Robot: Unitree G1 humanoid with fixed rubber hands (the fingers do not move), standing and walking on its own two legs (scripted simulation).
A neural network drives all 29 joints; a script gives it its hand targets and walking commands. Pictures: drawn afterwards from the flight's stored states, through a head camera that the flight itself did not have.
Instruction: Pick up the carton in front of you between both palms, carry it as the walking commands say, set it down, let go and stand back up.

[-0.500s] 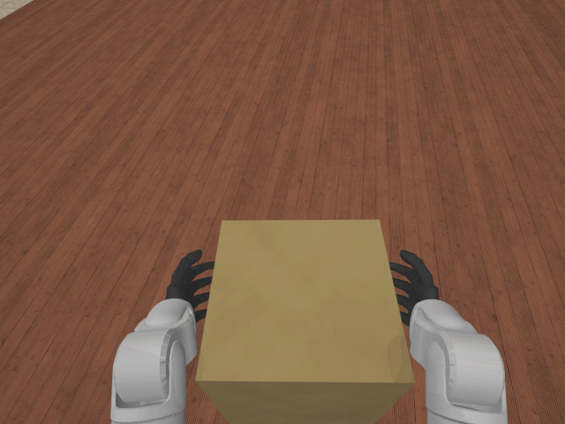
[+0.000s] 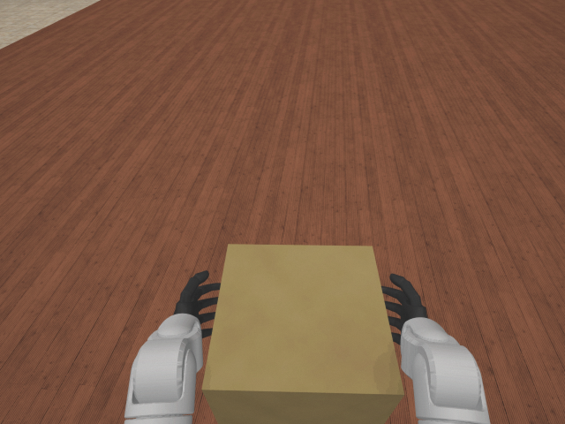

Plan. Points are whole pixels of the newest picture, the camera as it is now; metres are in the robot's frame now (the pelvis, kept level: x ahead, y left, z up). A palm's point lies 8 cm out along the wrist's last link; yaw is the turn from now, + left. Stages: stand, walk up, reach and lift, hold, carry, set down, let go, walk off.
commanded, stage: carry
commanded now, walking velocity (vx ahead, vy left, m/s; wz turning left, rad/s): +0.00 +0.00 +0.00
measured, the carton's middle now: (298, 350) +0.27 +0.00 -0.03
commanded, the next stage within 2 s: hold in 1.38 s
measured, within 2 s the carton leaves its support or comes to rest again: neither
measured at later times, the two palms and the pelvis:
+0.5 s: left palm (193, 346) +0.24 +0.14 +0.04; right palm (420, 348) +0.24 -0.16 +0.04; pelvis -0.04 -0.01 +0.00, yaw +0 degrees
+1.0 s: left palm (195, 369) +0.21 +0.13 +0.04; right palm (433, 372) +0.21 -0.17 +0.04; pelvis -0.07 -0.02 +0.00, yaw +0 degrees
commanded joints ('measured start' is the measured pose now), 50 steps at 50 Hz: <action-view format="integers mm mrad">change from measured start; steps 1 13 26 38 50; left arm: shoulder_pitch -402 -508 -501 -545 -535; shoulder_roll -845 -754 -874 -892 -891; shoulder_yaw -636 -431 -492 -501 -498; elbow -59 214 222 211 214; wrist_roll -291 -138 -171 -183 -180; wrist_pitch -100 -360 -317 -316 -312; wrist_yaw -220 -202 -230 -236 -237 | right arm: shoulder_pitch -439 -514 -514 -562 -551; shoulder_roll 849 762 872 891 890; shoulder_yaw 665 435 494 499 491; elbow -80 210 215 208 212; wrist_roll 308 134 175 185 181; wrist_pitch -98 -352 -314 -313 -310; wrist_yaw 234 211 245 254 256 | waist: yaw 10 10 7 6 6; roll -37 -6 3 7 8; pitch -293 -220 -227 -206 -212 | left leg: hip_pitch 219 209 195 180 176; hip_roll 95 122 126 128 129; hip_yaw -82 -96 -111 -122 -122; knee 34 1 -44 -75 -73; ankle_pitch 621 444 342 254 262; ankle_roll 4 7 5 -1 -5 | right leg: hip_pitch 57 -31 -67 -111 -124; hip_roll -97 -91 -82 -77 -75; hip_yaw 42 47 69 88 94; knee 20 -21 -45 -70 -62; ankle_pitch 778 461 297 201 216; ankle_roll -5 -36 -52 -64 -68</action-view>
